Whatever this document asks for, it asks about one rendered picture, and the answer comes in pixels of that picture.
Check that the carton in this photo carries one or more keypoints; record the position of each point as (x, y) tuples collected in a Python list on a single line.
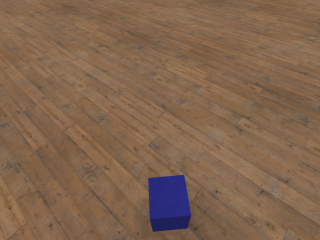
[(169, 207)]

